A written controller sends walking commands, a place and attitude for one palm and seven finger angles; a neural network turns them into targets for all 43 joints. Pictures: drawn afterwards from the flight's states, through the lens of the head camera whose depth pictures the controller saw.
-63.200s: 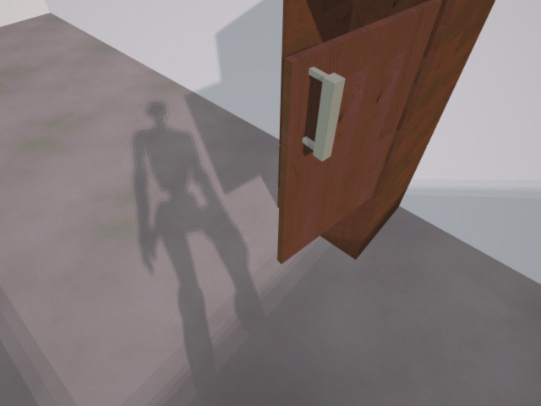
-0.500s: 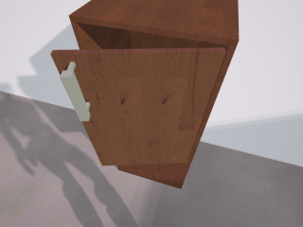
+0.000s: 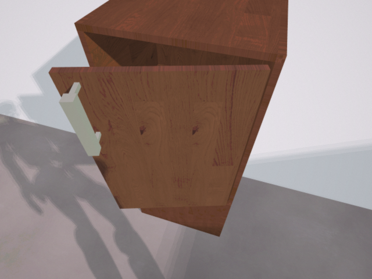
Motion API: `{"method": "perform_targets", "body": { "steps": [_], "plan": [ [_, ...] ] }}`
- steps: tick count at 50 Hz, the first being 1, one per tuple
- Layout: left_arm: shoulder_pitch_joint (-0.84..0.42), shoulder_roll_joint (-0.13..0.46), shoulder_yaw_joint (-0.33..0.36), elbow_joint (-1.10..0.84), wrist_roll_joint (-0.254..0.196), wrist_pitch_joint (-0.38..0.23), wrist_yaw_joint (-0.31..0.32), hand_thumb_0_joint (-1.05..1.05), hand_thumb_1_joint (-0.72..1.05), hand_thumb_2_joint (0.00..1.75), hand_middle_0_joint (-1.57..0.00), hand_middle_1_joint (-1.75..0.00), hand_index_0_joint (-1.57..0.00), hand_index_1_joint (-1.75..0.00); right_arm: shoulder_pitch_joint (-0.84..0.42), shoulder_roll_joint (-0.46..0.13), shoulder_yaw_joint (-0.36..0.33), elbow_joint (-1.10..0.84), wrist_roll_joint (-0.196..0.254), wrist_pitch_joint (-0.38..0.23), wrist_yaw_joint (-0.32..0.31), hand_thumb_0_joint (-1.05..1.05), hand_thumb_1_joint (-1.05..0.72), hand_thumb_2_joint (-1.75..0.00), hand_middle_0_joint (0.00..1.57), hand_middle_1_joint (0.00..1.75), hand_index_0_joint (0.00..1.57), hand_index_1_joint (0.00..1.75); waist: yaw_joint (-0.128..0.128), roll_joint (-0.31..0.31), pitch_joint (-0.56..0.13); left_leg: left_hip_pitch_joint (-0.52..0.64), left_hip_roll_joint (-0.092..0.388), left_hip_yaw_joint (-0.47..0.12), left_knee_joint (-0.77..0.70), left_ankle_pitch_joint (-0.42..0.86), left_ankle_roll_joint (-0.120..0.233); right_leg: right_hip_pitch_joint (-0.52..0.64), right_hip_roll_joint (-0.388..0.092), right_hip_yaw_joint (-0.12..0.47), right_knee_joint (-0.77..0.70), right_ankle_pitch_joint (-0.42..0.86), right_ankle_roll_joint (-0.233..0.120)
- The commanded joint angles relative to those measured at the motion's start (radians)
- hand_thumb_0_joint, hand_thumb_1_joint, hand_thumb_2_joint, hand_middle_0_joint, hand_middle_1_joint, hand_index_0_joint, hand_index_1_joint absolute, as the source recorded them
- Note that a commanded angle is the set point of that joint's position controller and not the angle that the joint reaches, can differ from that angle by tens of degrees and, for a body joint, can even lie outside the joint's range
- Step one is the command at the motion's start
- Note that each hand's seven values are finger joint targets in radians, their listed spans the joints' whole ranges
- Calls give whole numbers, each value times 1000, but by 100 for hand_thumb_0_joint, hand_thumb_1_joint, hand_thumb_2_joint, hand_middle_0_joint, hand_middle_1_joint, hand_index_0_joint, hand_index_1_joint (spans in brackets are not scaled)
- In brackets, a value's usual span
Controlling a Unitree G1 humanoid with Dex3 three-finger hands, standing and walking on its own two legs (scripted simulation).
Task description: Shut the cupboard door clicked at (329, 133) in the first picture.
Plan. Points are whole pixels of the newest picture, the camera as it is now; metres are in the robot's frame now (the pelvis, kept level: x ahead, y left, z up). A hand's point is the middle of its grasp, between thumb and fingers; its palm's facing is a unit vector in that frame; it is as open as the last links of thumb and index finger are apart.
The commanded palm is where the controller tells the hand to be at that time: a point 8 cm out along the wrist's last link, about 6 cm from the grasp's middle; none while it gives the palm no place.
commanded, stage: come to a stop and stand still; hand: left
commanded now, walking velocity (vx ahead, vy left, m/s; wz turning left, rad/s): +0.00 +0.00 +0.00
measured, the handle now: (85, 121) +0.38 +0.24 +0.15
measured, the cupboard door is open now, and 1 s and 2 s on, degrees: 19 19 19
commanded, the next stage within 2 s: look again from close up in 1.08 s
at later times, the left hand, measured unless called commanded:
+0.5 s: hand out of the picture -0.03 +0.22 -0.18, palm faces +0.03 -0.98 -0.18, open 7.4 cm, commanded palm none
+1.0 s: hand out of the picture -0.09 +0.25 -0.18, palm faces +0.00 -0.99 -0.17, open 7.4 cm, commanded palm none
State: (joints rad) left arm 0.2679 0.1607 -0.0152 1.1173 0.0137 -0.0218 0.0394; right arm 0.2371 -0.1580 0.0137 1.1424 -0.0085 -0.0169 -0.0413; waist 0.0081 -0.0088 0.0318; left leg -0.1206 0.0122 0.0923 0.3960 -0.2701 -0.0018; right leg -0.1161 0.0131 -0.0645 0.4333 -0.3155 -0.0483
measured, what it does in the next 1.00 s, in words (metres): shifts its weight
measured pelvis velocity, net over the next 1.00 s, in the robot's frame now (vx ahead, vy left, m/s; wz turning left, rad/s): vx -0.07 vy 0.09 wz -0.01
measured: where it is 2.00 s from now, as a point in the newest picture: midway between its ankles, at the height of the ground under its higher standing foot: outside the picture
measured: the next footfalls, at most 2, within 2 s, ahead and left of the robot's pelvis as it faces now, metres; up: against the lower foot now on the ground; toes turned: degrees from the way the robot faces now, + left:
none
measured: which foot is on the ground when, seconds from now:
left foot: down 0.00-1.00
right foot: down 0.00-1.00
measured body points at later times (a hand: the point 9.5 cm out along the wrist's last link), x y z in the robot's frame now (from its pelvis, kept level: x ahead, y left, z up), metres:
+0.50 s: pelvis -0.04 +0.05 -0.01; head -0.05 +0.06 +0.44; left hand -0.03 +0.27 -0.17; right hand +0.02 -0.18 -0.15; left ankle -0.04 +0.12 -0.74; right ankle -0.05 -0.08 -0.74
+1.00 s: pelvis -0.07 +0.09 +0.00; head -0.06 +0.10 +0.45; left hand -0.09 +0.30 -0.17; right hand -0.07 -0.13 -0.16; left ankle -0.04 +0.12 -0.74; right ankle -0.05 -0.08 -0.74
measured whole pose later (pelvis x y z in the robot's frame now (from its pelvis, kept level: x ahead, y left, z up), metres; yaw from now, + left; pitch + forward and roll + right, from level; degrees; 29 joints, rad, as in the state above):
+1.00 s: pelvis -0.07 +0.09 +0.00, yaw -1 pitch -2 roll +0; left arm 0.35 0.14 -0.02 1.09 0.02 0.01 0.05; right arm 0.28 -0.13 -0.01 1.13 0.00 0.00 -0.02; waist 0.00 -0.02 0.04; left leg -0.20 -0.09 0.12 0.41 -0.19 0.13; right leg -0.20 -0.08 -0.02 0.45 -0.22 0.04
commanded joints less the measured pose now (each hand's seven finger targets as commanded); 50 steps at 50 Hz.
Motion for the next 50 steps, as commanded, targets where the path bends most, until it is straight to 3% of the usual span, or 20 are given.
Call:
{"method": "perform_targets", "body": {
  "steps": [1, 2, 4, 5, 6, 8, 10, 12, 13, 15, 17, 19, 25, 29, 38, 41, 50],
  "plan": [
    [122, 161, 28, -80, 2, -12, 23, 0, 90, 90, -20, -30, -20, -30, 35, -133, -50, -120, -9, -29, 2, 0, -90, -90, 20, 30, 20, 30, 5, -4, -49, -18, 83, -95, 109, 464, 33, -21, -153, 115, 54, 611, 7],
    [128, 135, 30, -68, -1, -17, 25, 0, 90, 90, -20, -30, -20, -30, 36, -95, -48, -107, -8, -25, 1, 0, -90, -90, 20, 30, 20, 30, 1, 0, -128, -24, 70, -79, 136, 422, 32, 40, -172, 134, 61, 758, -9],
    [135, 146, 32, -84, -5, -16, 23, 0, 90, 90, -20, -30, -20, -30, 22, -75, -48, -127, -1, -4, 2, 0, -90, -90, 20, 30, 20, 30, 7, -27, -111, -119, 35, -63, 162, 137, 20, 80, -210, 163, 44, 810, -24],
    [140, 146, 29, -88, 0, -19, 24, 0, 90, 90, -20, -30, -20, -30, 14, -65, -42, -138, -4, 0, 7, 0, -90, -90, 20, 30, 20, 30, 12, -86, -107, -170, 21, -53, 174, 57, 19, 120, -224, 183, 51, 884, -30],
    [139, 144, 34, -91, 1, -16, 24, 0, 90, 90, -20, -30, -20, -30, -6, -71, -47, -143, -3, 7, 8, 0, -90, -90, 20, 30, 20, 30, 14, -99, -78, -200, 21, -56, 209, -35, 18, 107, -239, 189, 36, 848, -42],
    [117, 144, 37, -110, 6, -10, 23, 0, 90, 90, -20, -30, -20, -30, -25, -73, -54, -158, -1, 19, 8, 0, -90, -90, 20, 30, 20, 30, 6, -111, -15, -226, 28, -68, 256, -95, 17, 32, -251, 209, -5, 717, -66],
    [85, 136, 34, -131, 11, -6, 24, 0, 90, 90, -20, -30, -20, -30, -18, -62, -52, -156, -4, 22, 11, 0, -90, -90, 20, 30, 20, 30, -3, -118, 18, -201, 28, -57, 233, -62, 18, -20, -236, 200, -15, 636, -75],
    [37, 141, 36, -151, 7, 0, 22, 0, 90, 90, -20, -30, -20, -30, 13, -71, -55, -142, -3, 18, 13, 0, -90, -90, 20, 30, 20, 30, -31, -70, 33, -95, 40, -67, 158, 53, 20, -138, -201, 157, -21, 432, -49],
    [28, 137, 35, -156, 5, 3, 20, 0, 90, 90, -20, -30, -20, -30, 20, -79, -56, -137, -3, 13, 14, 0, -90, -90, 20, 30, 20, 30, -35, -5, 43, -56, 55, -87, 124, 132, 25, -181, -164, 134, -7, 343, -27],
    [57, 114, 30, -158, 5, 13, 17, 0, 90, 90, -20, -30, -20, -30, 17, -96, -53, -132, -7, 2, 13, 0, -90, -90, 20, 30, 20, 30, -10, 100, 46, -69, 94, -131, 80, 257, 50, -158, -108, 101, 13, 228, 8],
    [81, 106, 29, -142, 3, 16, 15, 0, 90, 90, -20, -30, -20, -30, -10, -102, -51, -138, -7, 1, 11, 0, -90, -90, 20, 30, 20, 30, 1, 107, 64, -112, 100, -152, 45, 203, 60, -142, -98, 95, -3, 149, 17],
    [85, 104, 28, -138, 3, 16, 13, 0, 90, 90, -20, -30, -20, -30, -13, -104, -50, -146, -7, 2, 11, 0, -90, -90, 20, 30, 20, 30, 1, 62, 70, -139, 95, -157, 16, 109, 59, -136, -97, 94, -15, 110, 19],
    [93, 90, 26, -133, 7, 17, 9, 0, 90, 90, -20, -30, -20, -30, 4, -112, -50, -140, -7, -8, 12, 0, -90, -90, 20, 30, 20, 30, 1, 34, 27, -123, 104, -179, -47, 77, 72, -107, -100, 74, -10, 111, 30],
    [104, 85, 23, -121, 7, 21, 7, 0, 90, 90, -20, -30, -20, -30, 4, -125, -50, -133, -7, -7, 14, 0, -90, -90, 20, 30, 20, 30, 2, 54, 40, -139, 115, -201, -104, -10, 74, -109, -101, 59, -2, 94, 38],
    [135, 73, 16, -90, 8, 24, 7, 0, 90, 90, -20, -30, -20, -30, 34, -127, -52, -95, -1, -1, 17, 0, -90, -90, 20, 30, 20, 30, 4, 35, 69, -166, 124, -231, -181, -144, 72, -109, -106, 56, -7, 72, 44],
    [144, 68, 15, -82, 8, 22, 8, 0, 90, 90, -20, -30, -20, -30, 51, -120, -52, -83, 0, -2, 16, 0, -90, -90, 20, 30, 20, 30, 2, 29, 46, -140, 125, -231, -181, -119, 70, -107, -110, 57, -7, 82, 43],
    [170, 50, 14, -49, 9, 18, 11, 0, 90, 90, -20, -30, -20, -30, 74, -99, -51, -48, 3, -1, 16, 0, -90, -90, 20, 30, 20, 30, 2, 16, 71, -141, 120, -223, -189, -117, 63, -121, -117, 69, -20, 95, 44]
  ]
}}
